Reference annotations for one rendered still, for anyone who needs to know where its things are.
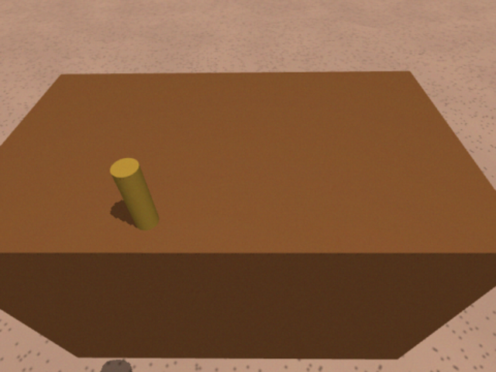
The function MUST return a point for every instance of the can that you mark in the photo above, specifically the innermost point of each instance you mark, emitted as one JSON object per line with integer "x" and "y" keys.
{"x": 132, "y": 186}

